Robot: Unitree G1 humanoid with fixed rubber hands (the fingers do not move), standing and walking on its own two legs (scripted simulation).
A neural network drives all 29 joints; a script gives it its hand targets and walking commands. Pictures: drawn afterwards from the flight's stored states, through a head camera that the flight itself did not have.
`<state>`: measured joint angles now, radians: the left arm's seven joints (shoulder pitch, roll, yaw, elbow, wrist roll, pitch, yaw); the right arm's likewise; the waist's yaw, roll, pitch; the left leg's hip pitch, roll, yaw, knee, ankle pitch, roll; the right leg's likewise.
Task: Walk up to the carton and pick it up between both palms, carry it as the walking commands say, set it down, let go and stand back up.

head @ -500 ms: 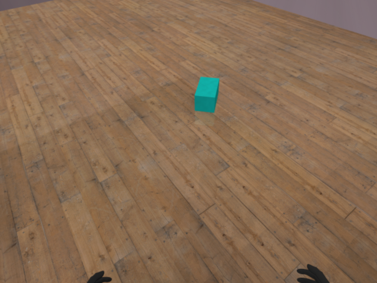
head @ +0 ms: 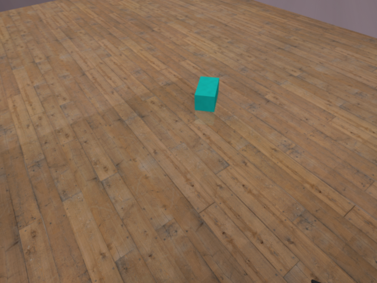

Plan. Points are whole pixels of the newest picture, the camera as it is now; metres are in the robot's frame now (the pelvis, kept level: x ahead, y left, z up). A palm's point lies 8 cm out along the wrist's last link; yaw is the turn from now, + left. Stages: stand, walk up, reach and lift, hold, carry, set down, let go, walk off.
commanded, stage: stand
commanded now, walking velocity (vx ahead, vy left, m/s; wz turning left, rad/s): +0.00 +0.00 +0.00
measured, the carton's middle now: (207, 93) +1.70 -0.05 -0.68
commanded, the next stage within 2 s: walk up in 0.52 s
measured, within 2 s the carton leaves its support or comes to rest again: neither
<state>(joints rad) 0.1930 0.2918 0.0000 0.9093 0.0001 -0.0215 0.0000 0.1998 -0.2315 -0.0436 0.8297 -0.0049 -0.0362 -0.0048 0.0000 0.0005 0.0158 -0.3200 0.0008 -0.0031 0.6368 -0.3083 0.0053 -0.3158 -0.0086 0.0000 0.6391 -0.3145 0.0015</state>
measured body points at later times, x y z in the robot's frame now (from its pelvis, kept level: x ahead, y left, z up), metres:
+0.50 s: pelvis -0.01 +0.00 +0.01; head +0.00 -0.01 +0.46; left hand +0.06 +0.27 -0.12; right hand +0.08 -0.26 -0.13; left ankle +0.02 +0.12 -0.72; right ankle +0.02 -0.12 -0.72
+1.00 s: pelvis +0.01 +0.01 +0.01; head +0.02 +0.01 +0.46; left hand +0.09 +0.31 -0.11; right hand +0.09 -0.29 -0.10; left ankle +0.02 +0.12 -0.72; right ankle +0.01 -0.12 -0.71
